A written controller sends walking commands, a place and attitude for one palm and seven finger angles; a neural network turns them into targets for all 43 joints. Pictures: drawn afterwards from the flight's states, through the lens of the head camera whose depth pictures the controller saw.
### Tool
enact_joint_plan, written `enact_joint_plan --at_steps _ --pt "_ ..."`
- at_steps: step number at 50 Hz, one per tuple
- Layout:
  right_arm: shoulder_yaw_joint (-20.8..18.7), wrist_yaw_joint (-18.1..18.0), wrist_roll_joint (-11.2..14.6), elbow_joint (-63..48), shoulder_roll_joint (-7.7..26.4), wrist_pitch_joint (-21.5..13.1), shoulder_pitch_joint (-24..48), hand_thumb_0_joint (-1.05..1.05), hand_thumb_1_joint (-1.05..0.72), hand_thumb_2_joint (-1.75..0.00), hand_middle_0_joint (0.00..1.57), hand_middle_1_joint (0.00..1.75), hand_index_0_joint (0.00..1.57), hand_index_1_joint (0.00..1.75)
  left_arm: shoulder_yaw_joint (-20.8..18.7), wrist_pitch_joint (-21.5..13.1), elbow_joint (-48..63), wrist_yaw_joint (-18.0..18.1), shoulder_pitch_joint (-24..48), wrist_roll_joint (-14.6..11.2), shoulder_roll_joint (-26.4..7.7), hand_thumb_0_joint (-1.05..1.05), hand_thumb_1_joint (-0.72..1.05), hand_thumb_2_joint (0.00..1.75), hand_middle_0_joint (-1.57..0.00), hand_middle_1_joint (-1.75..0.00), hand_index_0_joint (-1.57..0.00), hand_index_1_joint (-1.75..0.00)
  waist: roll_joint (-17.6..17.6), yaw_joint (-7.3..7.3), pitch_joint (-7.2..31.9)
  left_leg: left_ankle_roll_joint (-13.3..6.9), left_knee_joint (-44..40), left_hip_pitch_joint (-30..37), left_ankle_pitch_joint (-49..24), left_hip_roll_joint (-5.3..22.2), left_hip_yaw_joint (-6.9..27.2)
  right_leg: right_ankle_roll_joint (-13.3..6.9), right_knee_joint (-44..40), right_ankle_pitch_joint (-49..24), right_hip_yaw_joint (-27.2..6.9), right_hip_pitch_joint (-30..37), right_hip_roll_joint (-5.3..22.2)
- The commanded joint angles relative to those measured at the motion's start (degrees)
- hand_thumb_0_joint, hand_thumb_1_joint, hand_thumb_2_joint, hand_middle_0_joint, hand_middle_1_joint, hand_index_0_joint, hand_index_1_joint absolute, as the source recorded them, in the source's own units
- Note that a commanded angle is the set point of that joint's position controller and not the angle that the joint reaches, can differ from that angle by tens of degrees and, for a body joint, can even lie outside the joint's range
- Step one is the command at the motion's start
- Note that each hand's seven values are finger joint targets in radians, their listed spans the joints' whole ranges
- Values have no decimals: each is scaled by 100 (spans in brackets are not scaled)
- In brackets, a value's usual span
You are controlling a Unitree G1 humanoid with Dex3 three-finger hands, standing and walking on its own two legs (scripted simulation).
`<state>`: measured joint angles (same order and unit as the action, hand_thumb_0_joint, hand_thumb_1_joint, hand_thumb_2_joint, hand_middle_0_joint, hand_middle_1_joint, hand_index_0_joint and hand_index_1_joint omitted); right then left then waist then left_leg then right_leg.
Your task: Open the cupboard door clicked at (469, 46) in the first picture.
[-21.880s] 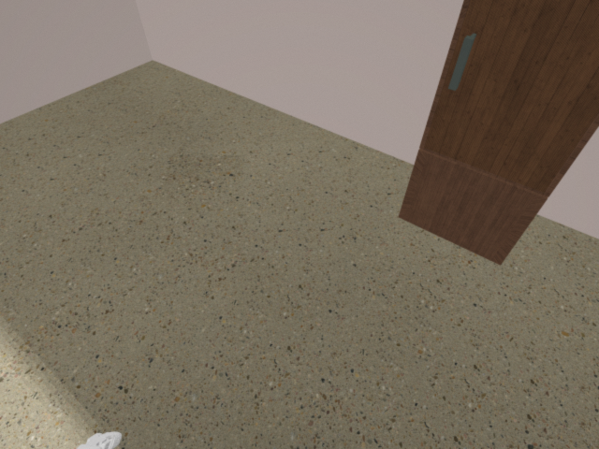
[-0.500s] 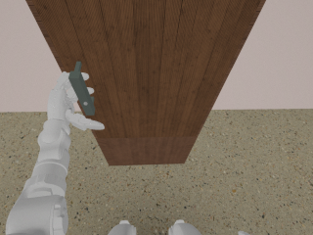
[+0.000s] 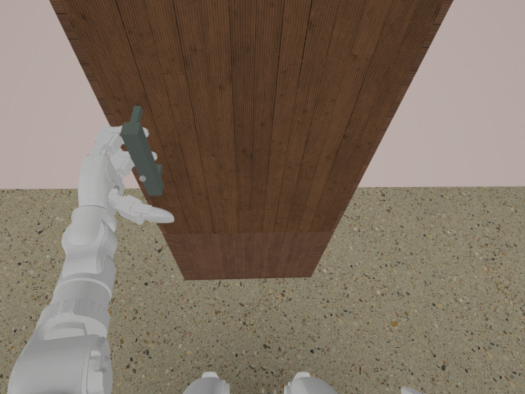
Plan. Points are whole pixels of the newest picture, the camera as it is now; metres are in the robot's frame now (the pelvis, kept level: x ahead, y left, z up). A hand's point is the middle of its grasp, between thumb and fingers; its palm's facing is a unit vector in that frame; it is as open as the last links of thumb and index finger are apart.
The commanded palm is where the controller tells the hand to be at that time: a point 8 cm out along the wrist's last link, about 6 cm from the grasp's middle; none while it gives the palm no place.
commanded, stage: close the thumb around the handle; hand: left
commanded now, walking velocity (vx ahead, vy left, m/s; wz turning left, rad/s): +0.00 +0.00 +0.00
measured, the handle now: (147, 153) +0.48 +0.18 +0.06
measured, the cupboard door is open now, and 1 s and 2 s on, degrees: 0 3 37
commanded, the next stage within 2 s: pull the door open along its arc in 0.66 s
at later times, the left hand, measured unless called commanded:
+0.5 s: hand (151, 177) +0.42 +0.17 +0.07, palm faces +0.02 -1.00 -0.01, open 6.8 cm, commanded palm +0.40 +0.22 +0.06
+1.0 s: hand (154, 188) +0.41 +0.16 +0.07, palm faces +0.03 -1.00 +0.00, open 6.0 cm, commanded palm +0.35 +0.21 +0.06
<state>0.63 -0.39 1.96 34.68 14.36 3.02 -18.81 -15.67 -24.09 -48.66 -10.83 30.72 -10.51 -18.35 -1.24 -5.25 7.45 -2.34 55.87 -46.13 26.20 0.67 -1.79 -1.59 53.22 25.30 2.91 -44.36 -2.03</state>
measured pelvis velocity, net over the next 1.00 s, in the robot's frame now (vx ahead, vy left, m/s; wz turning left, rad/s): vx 0.00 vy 0.00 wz -0.01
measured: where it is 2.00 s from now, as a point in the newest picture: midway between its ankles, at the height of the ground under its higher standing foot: outside the picture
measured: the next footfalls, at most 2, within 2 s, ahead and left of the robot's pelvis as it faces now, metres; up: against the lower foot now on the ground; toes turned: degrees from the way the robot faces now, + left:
none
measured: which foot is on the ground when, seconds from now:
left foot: down 0.00-1.00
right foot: down 0.00-1.00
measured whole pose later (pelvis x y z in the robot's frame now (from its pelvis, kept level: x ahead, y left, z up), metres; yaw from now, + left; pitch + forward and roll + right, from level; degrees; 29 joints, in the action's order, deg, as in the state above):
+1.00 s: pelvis +0.00 +0.00 +0.00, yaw -1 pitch +16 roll -1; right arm 0.1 0.5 2.3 33.1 14.5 3.4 -19.3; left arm -13.4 -23.0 -40.6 -7.8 23.8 -11.2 -15.3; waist -1.7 -5.0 7.7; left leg -2.1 54.2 -44.2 25.6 0.9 -2.5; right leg -1.9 52.4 24.8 2.1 -43.2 -2.3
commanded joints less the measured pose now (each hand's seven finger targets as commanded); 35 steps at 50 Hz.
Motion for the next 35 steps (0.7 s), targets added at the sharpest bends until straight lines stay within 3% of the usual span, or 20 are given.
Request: enact_joint_plan --at_steps 1,4,7,12,14,17,18,21,23,28,31,33,35 --pt "-316 -88 14 -500 896 -206 -392 0 -90 -90 20 30 20 30 -43 -386 1331 -24 2178 -77 -1002 0 -33 37 -31 -122 -31 -122 -285 -39 2128 109 -577 1586 -2141 -23 382 15 -529 -2008 -173 862 -50" --pt "-319 -71 15 -485 882 -210 -352 0 -90 -90 20 30 20 30 35 -329 1268 -2 2016 -81 -853 0 -16 44 -32 -124 -32 -124 -274 -28 2058 134 -596 1678 -2075 -15 399 17 -568 -1859 -130 719 -54" --pt "-310 -89 16 -443 913 -204 -352 0 -90 -90 20 30 20 30 -22 -321 1116 62 2276 -29 -973 0 0 52 -34 -125 -34 -125 -125 -77 1851 123 -623 1539 -1836 -8 441 21 -577 -1658 -125 592 -54" --pt "-299 -83 -16 -452 906 -230 -348 0 -90 -90 20 30 20 30 -36 -424 1191 153 2378 51 -1005 0 28 64 -36 -128 -36 -128 -422 -3 2189 169 -610 1811 -2024 -13 492 -16 -493 -1651 -111 563 -55" --pt "-292 -76 -17 -427 894 -229 -349 0 -90 -90 20 30 20 30 9 -417 1009 175 2481 52 -926 0 40 68 -36 -130 -36 -130 -177 -53 1984 160 -613 1619 -1826 -9 489 6 -520 -1550 -107 540 -53" --pt "-294 -64 -26 -479 906 -228 -351 0 -90 -90 20 30 20 30 -38 -431 1071 197 2350 71 -954 0 56 76 -38 -131 -38 -131 -366 24 2218 173 -615 1757 -2022 -20 477 -14 -475 -1662 -104 593 -50" --pt "-298 -59 -16 -471 891 -228 -347 0 -90 -90 20 30 20 30 21 -422 1065 205 2433 49 -864 0 62 78 -38 -132 -38 -132 -220 -30 2144 162 -604 1740 -2015 -12 473 -1 -501 -1684 -102 581 -60" --pt "-312 -43 -29 -502 901 -221 -375 0 -90 -90 20 30 20 30 -23 -421 1096 242 2262 46 -863 0 79 85 -39 -134 -39 -134 -172 26 2169 155 -615 1698 -2037 -15 463 -7 -490 -1701 -89 643 -69" --pt "-310 -31 -20 -496 893 -206 -369 0 -90 -90 20 30 20 30 62 -409 1115 258 2304 65 -802 0 90 90 -40 -135 -40 -135 -151 -14 2119 162 -620 1655 -2022 -6 456 8 -490 -1718 -91 623 -62" --pt "-304 -47 -22 -455 887 -200 -376 0 -90 -90 20 30 20 30 106 -401 911 312 2489 144 -786 0 90 90 -40 -135 -40 -135 -85 -97 1889 123 -614 1477 -1701 -27 424 22 -551 -1536 -134 531 -46" --pt "-326 -59 -47 -471 918 -192 -434 0 -90 -90 20 30 20 30 -210 -439 983 348 2399 141 -1118 0 90 90 -40 -135 -40 -135 -121 24 2112 116 -595 1475 -1830 -51 405 8 -516 -1675 -171 751 -45" --pt "-298 -55 -25 -460 877 -180 -395 0 -90 -90 20 30 20 30 -36 -423 914 306 2442 140 -938 0 90 90 -40 -135 -40 -135 -62 -59 1994 110 -610 1399 -1725 -45 379 33 -563 -1646 -176 725 -36" --pt "-297 -62 -22 -462 872 -192 -381 0 -90 -90 20 30 20 30 -35 -424 926 281 2488 113 -926 0 90 90 -40 -135 -40 -135 -45 -53 2004 92 -600 1348 -1606 -60 353 38 -585 -1596 -201 767 -36"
